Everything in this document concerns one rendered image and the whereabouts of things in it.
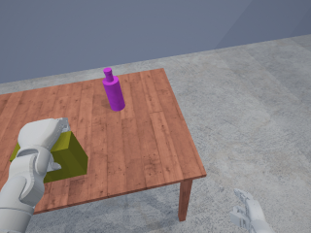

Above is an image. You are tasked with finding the robot right forearm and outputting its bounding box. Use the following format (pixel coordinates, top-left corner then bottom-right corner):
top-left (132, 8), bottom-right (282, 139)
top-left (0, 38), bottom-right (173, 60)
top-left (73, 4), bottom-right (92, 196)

top-left (249, 219), bottom-right (275, 233)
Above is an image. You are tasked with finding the robot left hand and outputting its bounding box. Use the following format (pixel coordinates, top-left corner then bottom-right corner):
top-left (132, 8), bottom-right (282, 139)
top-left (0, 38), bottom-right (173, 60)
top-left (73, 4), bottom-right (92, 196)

top-left (17, 117), bottom-right (71, 172)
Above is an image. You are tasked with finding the table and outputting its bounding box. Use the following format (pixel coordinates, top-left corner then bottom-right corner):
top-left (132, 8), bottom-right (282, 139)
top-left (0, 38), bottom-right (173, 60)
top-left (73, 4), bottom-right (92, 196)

top-left (0, 68), bottom-right (207, 222)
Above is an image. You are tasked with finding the robot right hand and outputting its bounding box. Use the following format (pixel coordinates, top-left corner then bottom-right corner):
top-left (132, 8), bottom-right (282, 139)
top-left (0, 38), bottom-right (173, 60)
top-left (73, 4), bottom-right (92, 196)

top-left (229, 188), bottom-right (267, 231)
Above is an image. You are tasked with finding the sponge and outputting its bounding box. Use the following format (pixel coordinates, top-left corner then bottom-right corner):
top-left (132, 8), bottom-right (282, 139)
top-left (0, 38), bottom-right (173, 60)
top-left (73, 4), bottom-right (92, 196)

top-left (9, 131), bottom-right (88, 183)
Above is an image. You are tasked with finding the robot left forearm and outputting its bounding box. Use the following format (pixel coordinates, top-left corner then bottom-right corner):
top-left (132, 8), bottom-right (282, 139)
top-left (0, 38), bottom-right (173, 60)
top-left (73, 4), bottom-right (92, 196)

top-left (0, 145), bottom-right (51, 233)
